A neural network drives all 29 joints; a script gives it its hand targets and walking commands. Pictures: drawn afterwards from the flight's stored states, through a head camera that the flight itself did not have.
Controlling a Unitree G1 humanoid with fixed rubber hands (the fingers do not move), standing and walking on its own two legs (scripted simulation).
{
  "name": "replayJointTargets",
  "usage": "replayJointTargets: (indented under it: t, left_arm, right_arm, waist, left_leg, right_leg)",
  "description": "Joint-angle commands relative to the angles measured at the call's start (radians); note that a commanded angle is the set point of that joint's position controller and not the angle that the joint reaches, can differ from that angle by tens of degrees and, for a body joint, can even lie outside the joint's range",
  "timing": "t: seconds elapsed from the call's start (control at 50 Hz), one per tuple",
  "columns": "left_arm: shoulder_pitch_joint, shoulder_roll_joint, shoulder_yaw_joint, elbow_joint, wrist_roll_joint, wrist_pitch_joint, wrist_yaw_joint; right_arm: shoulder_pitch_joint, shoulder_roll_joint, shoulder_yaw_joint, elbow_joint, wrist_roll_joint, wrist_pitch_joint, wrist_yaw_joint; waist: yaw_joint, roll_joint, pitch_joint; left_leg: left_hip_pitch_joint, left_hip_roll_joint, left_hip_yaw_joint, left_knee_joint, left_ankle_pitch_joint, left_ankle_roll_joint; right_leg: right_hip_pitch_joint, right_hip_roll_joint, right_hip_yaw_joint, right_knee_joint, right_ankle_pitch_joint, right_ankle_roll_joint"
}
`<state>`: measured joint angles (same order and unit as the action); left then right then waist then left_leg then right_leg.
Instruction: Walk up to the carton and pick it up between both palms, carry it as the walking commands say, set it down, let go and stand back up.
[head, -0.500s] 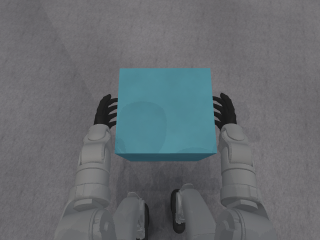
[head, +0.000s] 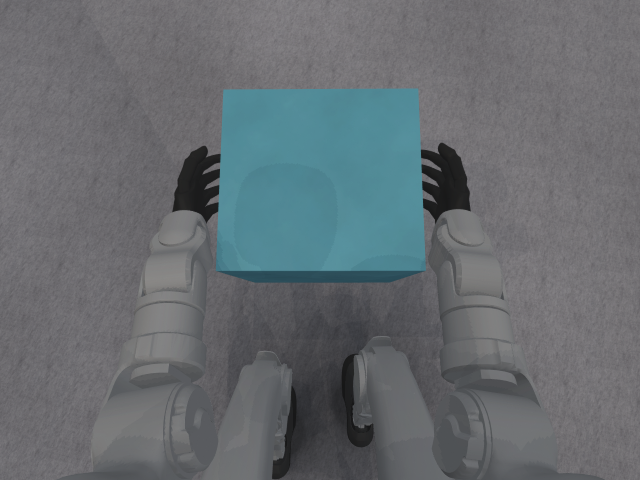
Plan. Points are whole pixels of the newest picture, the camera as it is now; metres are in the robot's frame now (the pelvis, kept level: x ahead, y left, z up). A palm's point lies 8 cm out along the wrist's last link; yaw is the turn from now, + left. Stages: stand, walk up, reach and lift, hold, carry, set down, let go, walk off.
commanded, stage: set down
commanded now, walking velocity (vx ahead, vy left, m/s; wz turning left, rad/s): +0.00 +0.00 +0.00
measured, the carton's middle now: (321, 203) +0.47 -0.01 -0.13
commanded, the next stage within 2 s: none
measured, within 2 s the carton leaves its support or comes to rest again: neither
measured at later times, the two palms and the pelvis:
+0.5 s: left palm (215, 216) +0.46 +0.15 -0.15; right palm (432, 209) +0.46 -0.17 -0.14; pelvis -0.02 +0.01 -0.07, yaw +2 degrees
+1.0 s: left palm (228, 215) +0.49 +0.15 -0.23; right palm (413, 213) +0.48 -0.17 -0.23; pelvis -0.03 +0.00 -0.14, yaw +3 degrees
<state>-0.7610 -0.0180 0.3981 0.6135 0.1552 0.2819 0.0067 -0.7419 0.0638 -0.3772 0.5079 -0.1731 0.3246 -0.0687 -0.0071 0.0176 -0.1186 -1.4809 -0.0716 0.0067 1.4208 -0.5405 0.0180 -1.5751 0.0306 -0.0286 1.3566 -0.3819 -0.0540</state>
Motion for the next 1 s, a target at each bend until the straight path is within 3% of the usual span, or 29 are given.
replayJointTargets:
  t: [0.0,0.02,0.04,0.06,0.1,0.18,0.24,0.26,0.28,0.3,0.32,0.34,0.38,0.4,0.44,0.46,0.62,0.66,0.68,0.72,0.76,0.78,0.8,0.82,0.84,0.9,0.92,0.96,0.98]
  left_arm:
    - [-0.643,-0.907,-0.478,0.025,-0.108,-0.023,-0.229]
    - [-0.66,-0.931,-0.498,-0.054,-0.123,-0.031,-0.23]
    - [-0.675,-0.932,-0.486,-0.011,-0.13,-0.029,-0.227]
    - [-0.756,-0.946,-0.549,-0.092,-0.16,-0.04,-0.222]
    - [-0.647,-0.956,-0.516,0.016,-0.132,-0.025,-0.2]
    - [-0.717,-0.955,-0.51,-0.004,-0.16,-0.052,-0.176]
    - [-0.827,-0.926,-0.547,-0.059,-0.172,-0.058,-0.161]
    - [-0.843,-0.912,-0.54,-0.041,-0.159,-0.055,-0.145]
    - [-0.835,-0.928,-0.545,-0.009,-0.162,-0.051,-0.139]
    - [-0.808,-0.893,-0.5,0.009,-0.131,-0.053,-0.13]
    - [-0.855,-0.975,-0.549,-0.041,-0.179,-0.058,-0.128]
    - [-0.907,-0.933,-0.562,-0.087,-0.182,-0.063,-0.116]
    - [-0.843,-0.951,-0.561,-0.023,-0.191,-0.047,-0.111]
    - [-0.861,-0.963,-0.572,-0.033,-0.199,-0.05,-0.117]
    - [-0.903,-0.922,-0.516,-0.03,-0.17,-0.045,-0.111]
    - [-0.955,-0.875,-0.496,-0.027,-0.155,-0.043,-0.103]
    - [-1.057,-0.859,-0.444,0.021,-0.152,-0.021,-0.137]
    - [-0.989,-0.85,-0.396,0.046,-0.135,-0.026,-0.135]
    - [-1.04,-0.883,-0.464,0.0,-0.17,-0.034,-0.142]
    - [-1.063,-0.84,-0.474,-0.007,-0.194,-0.042,-0.146]
    - [-1.101,-0.857,-0.542,-0.082,-0.234,-0.053,-0.142]
    - [-1.038,-0.851,-0.468,0.051,-0.205,-0.034,-0.148]
    - [-1.075,-0.832,-0.493,0.006,-0.202,-0.035,-0.144]
    - [-1.058,-0.864,-0.514,0.022,-0.209,-0.027,-0.147]
    - [-1.07,-0.856,-0.484,0.044,-0.202,-0.025,-0.142]
    - [-1.081,-0.854,-0.465,0.04,-0.214,-0.034,-0.15]
    - [-1.102,-0.822,-0.462,0.003,-0.198,-0.048,-0.147]
    - [-1.147,-0.796,-0.527,-0.07,-0.248,-0.052,-0.142]
    - [-1.136,-0.822,-0.504,0.007,-0.243,-0.039,-0.136]
  right_arm:
    - [-0.601,0.974,0.63,0.076,0.118,-0.014,0.217]
    - [-0.509,0.975,0.609,0.107,0.107,-0.009,0.217]
    - [-0.604,0.962,0.616,0.075,0.123,-0.016,0.216]
    - [-0.58,0.961,0.613,0.052,0.125,-0.027,0.217]
    - [-0.644,0.913,0.617,0.035,0.144,-0.04,0.23]
    - [-0.704,0.908,0.595,0.065,0.136,-0.059,0.222]
    - [-0.716,0.87,0.547,0.104,0.121,-0.06,0.228]
    - [-0.766,0.835,0.533,0.123,0.147,-0.059,0.228]
    - [-0.742,0.821,0.503,0.139,0.116,-0.063,0.227]
    - [-0.767,0.873,0.514,0.133,0.143,-0.058,0.235]
    - [-0.821,0.811,0.551,0.07,0.164,-0.072,0.239]
    - [-0.83,0.822,0.548,0.082,0.168,-0.066,0.231]
    - [-0.815,0.823,0.544,0.079,0.153,-0.061,0.229]
    - [-0.757,0.827,0.511,0.147,0.14,-0.054,0.223]
    - [-0.79,0.848,0.484,0.172,0.133,-0.039,0.227]
    - [-0.861,0.828,0.481,0.159,0.157,-0.032,0.239]
    - [-0.933,0.807,0.427,0.203,0.117,-0.003,0.223]
    - [-0.956,0.868,0.48,0.147,0.138,-0.011,0.219]
    - [-0.966,0.835,0.483,0.117,0.14,-0.025,0.214]
    - [-0.93,0.858,0.506,0.149,0.161,-0.016,0.206]
    - [-0.915,0.818,0.523,0.128,0.167,-0.028,0.204]
    - [-0.942,0.799,0.498,0.166,0.148,-0.018,0.198]
    - [-0.969,0.822,0.495,0.137,0.157,-0.023,0.199]
    - [-0.975,0.799,0.491,0.137,0.159,-0.025,0.2]
    - [-1.083,0.793,0.532,0.052,0.203,-0.033,0.199]
    - [-1.003,0.785,0.482,0.155,0.169,-0.024,0.201]
    - [-1.015,0.824,0.497,0.12,0.183,-0.027,0.204]
    - [-1.019,0.767,0.527,0.092,0.206,-0.031,0.202]
    - [-0.994,0.76,0.501,0.156,0.195,-0.025,0.2]
  waist:
    - [0.019,-0.101,-0.954]
    - [-0.005,-0.059,-0.935]
    - [0.026,-0.061,-1.03]
    - [-0.032,-0.026,-1.033]
    - [0.02,0.0,-1.038]
    - [-0.018,-0.088,-1.051]
    - [-0.043,-0.04,-0.998]
    - [0.01,0.022,-1.061]
    - [-0.058,0.008,-1.011]
    - [0.002,0.003,-0.964]
    - [-0.044,0.019,-1.109]
    - [-0.016,0.038,-1.196]
    - [-0.058,-0.036,-1.202]
    - [-0.079,0.005,-1.175]
    - [-0.063,-0.013,-1.1]
    - [0.007,0.012,-1.12]
    - [-0.041,-0.02,-1.07]
    - [0.051,-0.057,-1.106]
    - [-0.034,-0.064,-1.181]
    - [-0.003,-0.06,-1.192]
    - [-0.043,-0.054,-1.25]
    - [-0.053,-0.096,-1.163]
    - [-0.038,-0.072,-1.173]
    - [-0.078,-0.05,-1.149]
    - [0.001,-0.035,-1.212]
    - [-0.039,-0.048,-1.127]
    - [-0.013,-0.089,-1.126]
    - [-0.053,-0.058,-1.259]
    - [-0.05,-0.021,-1.207]
  left_leg:
    - [0.049,-0.1,-0.028,-0.122,0.169,0.015]
    - [0.043,-0.093,-0.05,-0.133,0.23,0.012]
    - [0.105,-0.098,-0.05,-0.117,0.211,0.014]
    - [0.132,-0.091,-0.057,-0.115,0.261,0.008]
    - [0.147,-0.099,-0.042,-0.095,0.296,-0.004]
    - [0.135,-0.099,-0.077,-0.057,0.324,-0.006]
    - [0.106,-0.098,-0.065,-0.035,0.284,-0.017]
    - [0.135,-0.098,-0.054,-0.032,0.232,-0.028]
    - [0.157,-0.095,-0.079,-0.035,0.24,-0.032]
    - [0.116,-0.088,-0.067,-0.033,0.305,-0.024]
    - [0.135,-0.098,-0.069,0.01,0.319,-0.034]
    - [0.181,-0.091,-0.063,0.023,0.315,-0.035]
    - [0.189,-0.096,-0.07,0.032,0.325,-0.034]
    - [0.116,-0.108,-0.056,0.048,0.322,-0.044]
    - [0.078,-0.095,-0.052,0.039,0.233,-0.035]
    - [0.121,-0.093,-0.041,0.039,0.225,-0.03]
    - [-0.092,-0.102,-0.006,0.13,0.112,-0.012]
    - [-0.124,-0.108,0.005,0.151,0.172,-0.002]
    - [-0.125,-0.113,-0.009,0.181,0.202,-0.011]
    - [-0.167,-0.114,0.003,0.218,0.217,-0.012]
    - [-0.1,-0.116,-0.012,0.218,0.267,-0.023]
    - [-0.17,-0.117,-0.009,0.227,0.186,-0.015]
    - [-0.132,-0.112,-0.006,0.219,0.19,-0.012]
    - [-0.145,-0.114,-0.02,0.22,0.182,-0.014]
    - [-0.161,-0.115,0.004,0.24,0.177,-0.008]
    - [-0.205,-0.119,-0.003,0.273,0.18,-0.006]
    - [-0.246,-0.115,0.006,0.288,0.216,0.002]
    - [-0.183,-0.112,0.0,0.309,0.286,-0.016]
    - [-0.176,-0.114,0.012,0.319,0.23,-0.021]
  right_leg:
    - [0.83,0.095,0.126,-0.074,0.232,0.083]
    - [0.812,0.095,0.136,-0.046,0.312,0.07]
    - [0.804,0.096,0.129,-0.038,0.266,0.07]
    - [0.776,0.098,0.109,-0.012,0.333,0.065]
    - [0.701,0.107,0.086,0.032,0.351,0.06]
    - [0.618,0.111,0.061,0.068,0.351,0.067]
    - [0.523,0.112,0.058,0.095,0.302,0.059]
    - [0.492,0.112,0.059,0.114,0.226,0.051]
    - [0.425,0.111,0.036,0.114,0.218,0.048]
    - [0.401,0.117,0.042,0.129,0.271,0.057]
    - [0.473,0.113,0.054,0.145,0.306,0.045]
    - [0.479,0.117,0.053,0.17,0.294,0.045]
    - [0.473,0.113,0.026,0.18,0.295,0.056]
    - [0.477,0.113,0.038,0.177,0.324,0.052]
    - [0.444,0.112,0.032,0.189,0.246,0.059]
    - [0.397,0.112,0.032,0.204,0.197,0.058]
    - [0.42,0.099,0.053,0.23,0.126,0.061]
    - [0.489,0.097,0.076,0.261,0.225,0.066]
    - [0.526,0.101,0.07,0.274,0.279,0.062]
    - [0.526,0.101,0.09,0.295,0.337,0.068]
    - [0.485,0.107,0.052,0.337,0.357,0.068]
    - [0.494,0.103,0.051,0.314,0.28,0.072]
    - [0.429,0.105,0.038,0.339,0.266,0.074]
    - [0.413,0.102,0.035,0.342,0.265,0.067]
    - [0.463,0.097,0.051,0.35,0.242,0.065]
    - [0.398,0.088,0.056,0.369,0.249,0.058]
    - [0.417,0.09,0.064,0.383,0.315,0.068]
    - [0.453,0.098,0.044,0.428,0.417,0.07]
    - [0.414,0.093,0.06,0.402,0.323,0.058]
